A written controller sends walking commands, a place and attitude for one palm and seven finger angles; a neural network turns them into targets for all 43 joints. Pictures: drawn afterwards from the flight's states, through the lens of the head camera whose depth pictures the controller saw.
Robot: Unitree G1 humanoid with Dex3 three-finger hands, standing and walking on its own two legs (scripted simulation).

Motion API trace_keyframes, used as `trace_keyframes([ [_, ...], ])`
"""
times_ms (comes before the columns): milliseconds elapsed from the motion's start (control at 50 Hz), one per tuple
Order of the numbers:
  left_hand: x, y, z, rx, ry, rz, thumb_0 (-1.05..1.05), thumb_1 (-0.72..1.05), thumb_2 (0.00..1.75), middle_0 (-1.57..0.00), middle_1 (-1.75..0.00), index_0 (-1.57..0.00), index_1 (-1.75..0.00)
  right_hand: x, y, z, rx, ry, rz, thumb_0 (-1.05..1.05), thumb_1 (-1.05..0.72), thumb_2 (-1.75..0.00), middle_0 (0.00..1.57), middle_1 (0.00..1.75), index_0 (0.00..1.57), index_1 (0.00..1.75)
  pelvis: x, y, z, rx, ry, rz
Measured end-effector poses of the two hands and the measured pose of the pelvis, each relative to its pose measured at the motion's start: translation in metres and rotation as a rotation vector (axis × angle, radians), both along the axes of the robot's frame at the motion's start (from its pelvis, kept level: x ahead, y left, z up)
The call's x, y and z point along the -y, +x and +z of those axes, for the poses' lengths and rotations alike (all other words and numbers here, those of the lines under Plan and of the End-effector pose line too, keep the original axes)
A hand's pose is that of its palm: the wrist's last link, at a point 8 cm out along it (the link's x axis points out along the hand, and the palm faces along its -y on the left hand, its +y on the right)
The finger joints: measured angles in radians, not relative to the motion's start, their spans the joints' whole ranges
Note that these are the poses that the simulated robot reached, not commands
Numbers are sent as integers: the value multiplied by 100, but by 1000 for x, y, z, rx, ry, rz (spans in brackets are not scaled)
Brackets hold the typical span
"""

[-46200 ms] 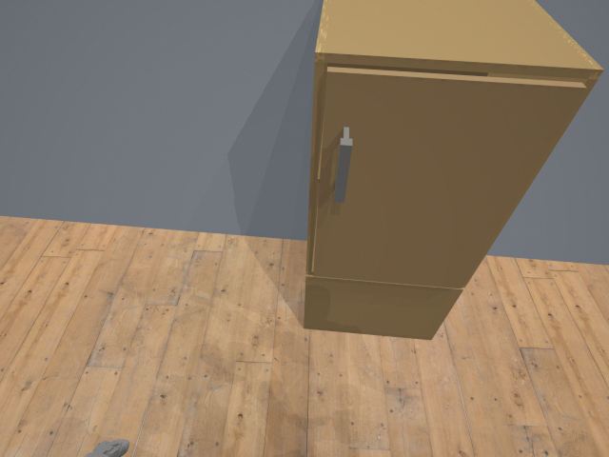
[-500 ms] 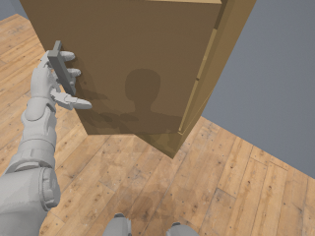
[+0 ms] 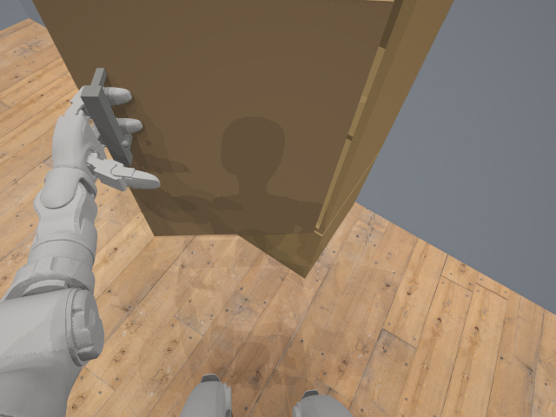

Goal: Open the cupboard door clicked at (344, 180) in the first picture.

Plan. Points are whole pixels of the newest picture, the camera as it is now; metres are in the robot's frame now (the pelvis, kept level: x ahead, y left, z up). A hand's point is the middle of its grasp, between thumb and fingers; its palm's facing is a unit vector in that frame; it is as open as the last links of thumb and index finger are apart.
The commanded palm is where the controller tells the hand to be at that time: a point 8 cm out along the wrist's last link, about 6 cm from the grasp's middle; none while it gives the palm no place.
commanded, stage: close the thumb around the handle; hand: left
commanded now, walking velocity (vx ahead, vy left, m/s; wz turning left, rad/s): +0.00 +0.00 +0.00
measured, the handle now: (112, 120) +0.53 +0.22 +0.09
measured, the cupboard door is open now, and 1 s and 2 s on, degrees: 38 41 76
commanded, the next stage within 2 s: pull the door open along its arc in 0.64 s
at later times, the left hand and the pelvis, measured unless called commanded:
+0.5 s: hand (122, 142) +0.48 +0.20 +0.09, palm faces +0.03 -1.00 +0.02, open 6.5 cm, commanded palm +0.46 +0.25 +0.09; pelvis +0.01 +0.01 +0.00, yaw -1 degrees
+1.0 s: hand (125, 157) +0.46 +0.19 +0.09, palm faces +0.02 -1.00 +0.01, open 5.5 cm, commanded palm +0.41 +0.24 +0.09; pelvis +0.01 +0.01 +0.01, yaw -1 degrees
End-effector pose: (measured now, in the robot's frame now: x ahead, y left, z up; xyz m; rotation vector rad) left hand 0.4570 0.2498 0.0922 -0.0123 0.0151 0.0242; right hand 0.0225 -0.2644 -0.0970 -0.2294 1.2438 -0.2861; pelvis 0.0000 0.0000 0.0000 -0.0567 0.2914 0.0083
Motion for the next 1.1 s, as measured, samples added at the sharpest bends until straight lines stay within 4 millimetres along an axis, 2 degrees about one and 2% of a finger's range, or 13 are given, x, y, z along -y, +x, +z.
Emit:
trace_keyframes([
  [80,-1,3,-1,8,4,1,-1,-43,34,-30,-121,-31,-122,-1,-1,-1,-8,-2,-1,0,-90,-90,20,30,21,30,-1,1,-1,-7,0,-1],
  [180,-1,5,-1,12,1,3,-1,-25,41,-32,-124,-32,-123,-4,-3,-2,-22,3,-4,0,-90,-90,20,30,21,30,-2,2,-1,-12,-1,-2],
  [500,-6,6,-3,-1,-12,1,1,58,77,-37,-132,-38,-132,-8,-1,1,-15,6,-13,0,-90,-90,20,30,21,30,-6,6,1,-10,-2,-9],
  [560,-6,5,-4,-1,-11,-9,1,69,82,-38,-133,-38,-133,-8,0,2,-14,3,-8,0,-90,-90,20,30,21,30,-6,6,1,-9,-3,-8],
  [620,-3,6,-4,7,-9,-24,1,75,84,-39,-134,-39,-134,-8,1,2,-10,-3,-8,0,-90,-90,20,30,21,30,-7,5,0,-9,-5,-7],
  [880,0,-2,-4,6,-2,2,1,76,83,-36,-135,-39,-135,-12,0,1,2,17,-16,0,-90,-90,20,30,21,30,-8,4,2,1,-1,-14],
  [1000,3,-22,-4,16,3,-3,2,76,81,-36,-135,-38,-135,-13,8,3,34,40,-22,0,-90,-90,20,30,21,30,-7,8,7,22,6,-23],
  [1100,9,-52,-4,28,5,-28,2,75,78,-37,-135,-38,-135,-13,30,10,113,55,-13,1,-90,-90,20,30,21,30,-5,13,12,50,15,-30],
])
